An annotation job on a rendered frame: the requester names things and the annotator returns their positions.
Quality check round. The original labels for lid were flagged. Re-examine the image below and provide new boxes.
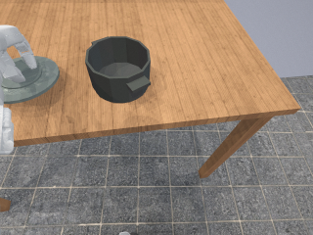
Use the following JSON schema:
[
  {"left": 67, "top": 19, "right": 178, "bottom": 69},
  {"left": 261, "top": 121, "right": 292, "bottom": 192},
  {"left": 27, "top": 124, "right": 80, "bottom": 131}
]
[{"left": 1, "top": 56, "right": 60, "bottom": 104}]

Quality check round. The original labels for table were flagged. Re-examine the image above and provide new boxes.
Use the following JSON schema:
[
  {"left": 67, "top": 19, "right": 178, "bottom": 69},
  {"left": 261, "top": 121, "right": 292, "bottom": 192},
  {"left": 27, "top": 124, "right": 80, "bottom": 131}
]
[{"left": 0, "top": 0, "right": 301, "bottom": 212}]

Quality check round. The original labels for left robot hand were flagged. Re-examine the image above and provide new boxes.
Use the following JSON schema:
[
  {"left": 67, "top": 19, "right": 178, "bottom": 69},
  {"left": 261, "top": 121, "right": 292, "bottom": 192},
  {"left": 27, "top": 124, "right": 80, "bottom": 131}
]
[{"left": 0, "top": 24, "right": 37, "bottom": 83}]

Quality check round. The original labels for left robot upper arm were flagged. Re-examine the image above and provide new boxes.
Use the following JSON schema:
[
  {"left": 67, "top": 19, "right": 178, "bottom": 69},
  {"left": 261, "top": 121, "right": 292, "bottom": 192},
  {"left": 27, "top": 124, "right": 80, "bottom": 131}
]
[{"left": 0, "top": 105, "right": 14, "bottom": 235}]

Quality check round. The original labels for pot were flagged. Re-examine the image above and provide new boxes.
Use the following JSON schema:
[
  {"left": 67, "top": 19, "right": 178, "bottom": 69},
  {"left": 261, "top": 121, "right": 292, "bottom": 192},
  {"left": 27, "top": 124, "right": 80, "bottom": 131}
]
[{"left": 85, "top": 36, "right": 151, "bottom": 104}]

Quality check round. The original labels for knob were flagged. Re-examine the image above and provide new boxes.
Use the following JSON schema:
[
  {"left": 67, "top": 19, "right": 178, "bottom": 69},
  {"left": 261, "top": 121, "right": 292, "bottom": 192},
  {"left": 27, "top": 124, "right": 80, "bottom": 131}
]
[{"left": 15, "top": 60, "right": 32, "bottom": 76}]

